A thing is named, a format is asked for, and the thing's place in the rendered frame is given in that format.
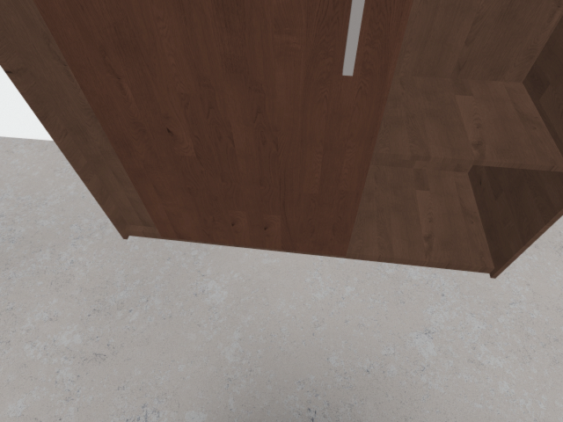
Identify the wardrobe door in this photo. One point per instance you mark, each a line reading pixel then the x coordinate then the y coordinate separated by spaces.
pixel 232 118
pixel 26 30

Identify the handle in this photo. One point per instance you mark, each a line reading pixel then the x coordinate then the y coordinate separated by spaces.
pixel 353 33

